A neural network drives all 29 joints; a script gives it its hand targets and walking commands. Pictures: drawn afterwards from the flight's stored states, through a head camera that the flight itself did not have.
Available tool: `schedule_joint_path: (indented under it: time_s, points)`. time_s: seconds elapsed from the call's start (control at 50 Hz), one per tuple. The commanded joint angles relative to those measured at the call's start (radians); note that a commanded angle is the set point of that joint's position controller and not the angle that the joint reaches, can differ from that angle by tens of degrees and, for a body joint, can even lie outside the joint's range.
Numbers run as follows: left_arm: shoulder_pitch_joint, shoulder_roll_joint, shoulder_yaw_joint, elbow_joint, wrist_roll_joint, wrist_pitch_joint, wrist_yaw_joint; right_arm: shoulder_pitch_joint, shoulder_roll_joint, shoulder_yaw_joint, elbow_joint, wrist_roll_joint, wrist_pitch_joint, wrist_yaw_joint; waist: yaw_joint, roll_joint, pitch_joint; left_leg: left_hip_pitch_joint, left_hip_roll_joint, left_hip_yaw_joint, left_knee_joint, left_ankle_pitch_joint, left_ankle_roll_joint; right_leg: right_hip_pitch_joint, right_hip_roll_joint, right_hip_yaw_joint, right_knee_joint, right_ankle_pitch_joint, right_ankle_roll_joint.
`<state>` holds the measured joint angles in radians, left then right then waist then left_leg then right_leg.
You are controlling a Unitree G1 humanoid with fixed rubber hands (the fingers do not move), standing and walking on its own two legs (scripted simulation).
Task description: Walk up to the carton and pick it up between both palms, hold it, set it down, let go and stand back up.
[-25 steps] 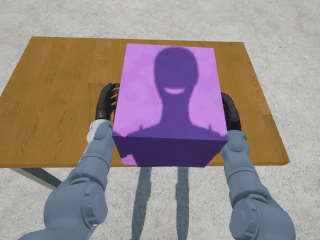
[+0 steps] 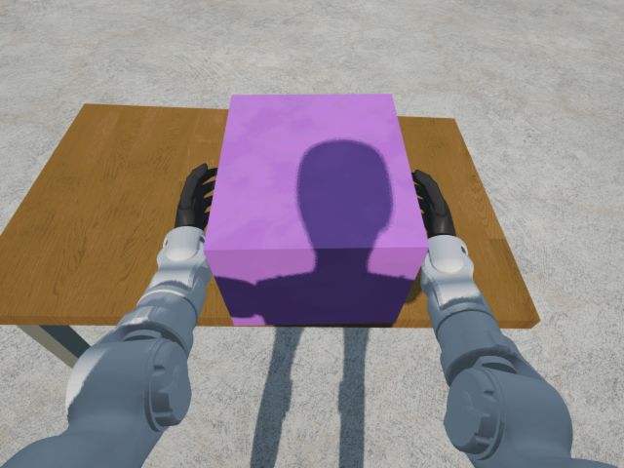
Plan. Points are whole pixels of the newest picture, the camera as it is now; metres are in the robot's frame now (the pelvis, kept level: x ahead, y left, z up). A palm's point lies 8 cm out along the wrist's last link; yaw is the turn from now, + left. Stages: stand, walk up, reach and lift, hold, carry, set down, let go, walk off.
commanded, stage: reach and lift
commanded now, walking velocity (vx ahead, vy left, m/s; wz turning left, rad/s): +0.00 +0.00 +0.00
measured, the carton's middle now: (313, 208) +0.48 -0.01 +0.05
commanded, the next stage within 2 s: none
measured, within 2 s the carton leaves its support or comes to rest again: neither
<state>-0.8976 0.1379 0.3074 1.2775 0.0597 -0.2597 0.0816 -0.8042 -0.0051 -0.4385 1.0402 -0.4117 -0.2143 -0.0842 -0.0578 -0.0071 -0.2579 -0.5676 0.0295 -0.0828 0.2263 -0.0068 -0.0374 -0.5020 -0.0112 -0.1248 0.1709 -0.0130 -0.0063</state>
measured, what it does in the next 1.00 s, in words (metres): stands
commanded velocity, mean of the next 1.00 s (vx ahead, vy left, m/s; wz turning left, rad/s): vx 0.00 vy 0.00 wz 0.00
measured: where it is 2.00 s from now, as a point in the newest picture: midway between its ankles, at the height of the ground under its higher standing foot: outside the picture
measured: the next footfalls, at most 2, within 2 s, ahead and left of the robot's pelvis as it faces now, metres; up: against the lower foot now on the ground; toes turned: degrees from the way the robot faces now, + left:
none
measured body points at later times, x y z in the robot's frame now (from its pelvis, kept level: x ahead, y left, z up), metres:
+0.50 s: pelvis +0.02 +0.01 +0.01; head +0.03 +0.03 +0.46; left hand +0.44 +0.16 +0.11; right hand +0.41 -0.17 +0.11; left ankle +0.04 +0.14 -0.74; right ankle +0.02 -0.12 -0.74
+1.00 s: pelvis +0.02 +0.00 +0.01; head +0.02 +0.03 +0.46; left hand +0.42 +0.15 +0.13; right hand +0.38 -0.18 +0.12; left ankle +0.04 +0.14 -0.74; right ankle +0.02 -0.12 -0.74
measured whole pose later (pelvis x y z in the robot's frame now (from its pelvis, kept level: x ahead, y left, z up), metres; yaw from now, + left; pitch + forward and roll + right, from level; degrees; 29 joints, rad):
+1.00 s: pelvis +0.02 +0.00 +0.01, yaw +0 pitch -2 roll -1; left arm -0.51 0.01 0.22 0.27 0.24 0.41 0.01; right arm -0.45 -0.04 -0.08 0.48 0.02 0.10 -0.12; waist -0.10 -0.05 0.03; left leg -0.12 0.03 -0.08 0.28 -0.12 -0.03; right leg -0.01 -0.01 -0.12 0.12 -0.07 0.01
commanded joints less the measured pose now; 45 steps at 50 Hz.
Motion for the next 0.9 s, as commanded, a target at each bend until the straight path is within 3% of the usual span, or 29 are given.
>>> schedule_joint_path:
  time_s: [0.0, 0.16, 0.38, 0.62, 0.88]
  points:
    - [-0.663, -0.555, -0.186, -0.192, 0.091, -0.018, -0.191, -0.625, 0.522, 0.274, -0.138, -0.028, -0.051, 0.138, -0.016, 0.046, -0.592, 0.156, -0.047, 0.073, -0.016, 0.027, 0.014, 0.599, 0.0, 0.03, 0.101, 0.274, 0.033]
    - [-0.582, -0.577, -0.16, -0.299, 0.139, 0.1, -0.2, -0.598, 0.485, 0.284, -0.237, 0.021, 0.019, 0.145, -0.009, 0.041, -0.507, 0.293, -0.047, 0.057, -0.004, 0.059, 0.001, 0.587, 0.017, -0.002, 0.052, 0.231, 0.032]
    - [-0.448, -0.664, -0.303, -0.653, 0.122, 0.294, -0.196, -0.52, 0.425, 0.416, -0.425, 0.193, 0.085, 0.142, -0.041, 0.055, -0.476, 0.495, -0.059, 0.036, 0.054, 0.248, -0.031, 0.627, 0.054, -0.01, 0.024, 0.296, 0.024]
    - [-0.25, -0.587, -0.363, -0.933, 0.122, 0.509, -0.237, -0.396, 0.331, 0.522, -0.649, 0.349, 0.188, 0.1, -0.051, 0.03, -0.238, 0.5, -0.072, 0.041, 0.043, 0.138, -0.018, 0.69, 0.051, -0.011, 0.018, 0.224, 0.031]
    - [-0.152, -0.579, -0.49, -1.171, 0.084, 0.587, -0.234, -0.314, 0.33, 0.655, -0.847, 0.444, 0.214, 0.06, -0.052, 0.023, -0.249, 0.573, -0.072, 0.053, 0.057, 0.188, -0.013, 0.717, 0.055, 0.011, 0.028, 0.282, 0.03]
